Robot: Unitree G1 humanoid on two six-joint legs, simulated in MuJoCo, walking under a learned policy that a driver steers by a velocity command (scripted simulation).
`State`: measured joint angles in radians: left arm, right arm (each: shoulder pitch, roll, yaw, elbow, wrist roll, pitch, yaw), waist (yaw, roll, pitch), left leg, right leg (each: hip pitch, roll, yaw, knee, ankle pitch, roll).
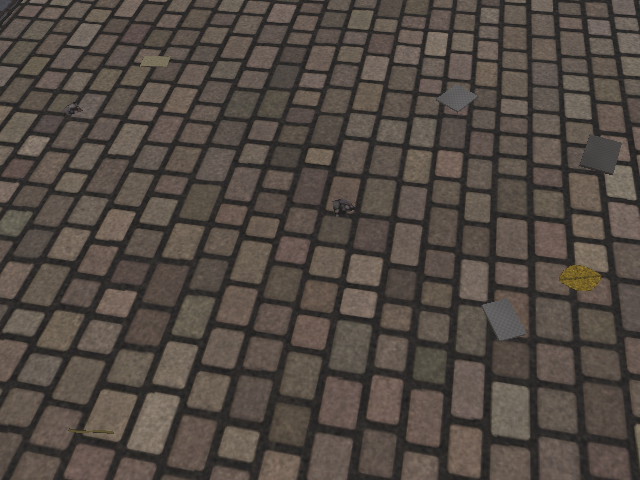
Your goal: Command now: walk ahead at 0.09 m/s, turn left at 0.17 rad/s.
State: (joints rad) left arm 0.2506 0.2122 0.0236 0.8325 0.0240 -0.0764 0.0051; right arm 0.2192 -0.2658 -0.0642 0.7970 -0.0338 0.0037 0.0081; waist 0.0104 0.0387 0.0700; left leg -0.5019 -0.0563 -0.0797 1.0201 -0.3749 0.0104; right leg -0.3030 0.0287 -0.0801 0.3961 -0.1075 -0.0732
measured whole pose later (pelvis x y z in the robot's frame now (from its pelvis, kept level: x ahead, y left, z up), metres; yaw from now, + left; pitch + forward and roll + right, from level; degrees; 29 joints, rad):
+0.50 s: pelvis +0.11 +0.00 +0.01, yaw +0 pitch +2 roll +1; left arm 0.18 0.25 0.06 0.86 0.03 -0.02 -0.04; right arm 0.46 -0.21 -0.04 0.98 -0.02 -0.08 -0.01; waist -0.05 -0.03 -0.03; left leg -0.01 -0.04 0.00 0.20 -0.22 0.04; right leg -0.54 -0.06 -0.04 0.73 -0.17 0.00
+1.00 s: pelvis +0.35 -0.06 +0.00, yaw +0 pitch +1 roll -1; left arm 0.48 0.16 0.02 1.02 0.01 -0.09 0.00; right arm 0.08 -0.21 -0.04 0.91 -0.03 -0.04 0.04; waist 0.04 0.04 0.04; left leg -0.64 0.08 0.06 0.75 -0.02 0.04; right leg 0.05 0.09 -0.08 0.19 -0.26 -0.09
